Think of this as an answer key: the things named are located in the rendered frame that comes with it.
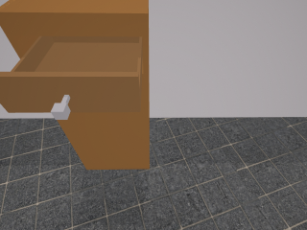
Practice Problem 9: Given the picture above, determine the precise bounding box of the cabinet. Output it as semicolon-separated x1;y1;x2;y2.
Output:
0;0;150;170

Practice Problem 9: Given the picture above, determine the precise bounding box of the drawer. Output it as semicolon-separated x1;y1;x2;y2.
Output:
0;36;143;113

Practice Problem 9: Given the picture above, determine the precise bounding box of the handle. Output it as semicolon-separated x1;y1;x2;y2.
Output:
51;95;71;120

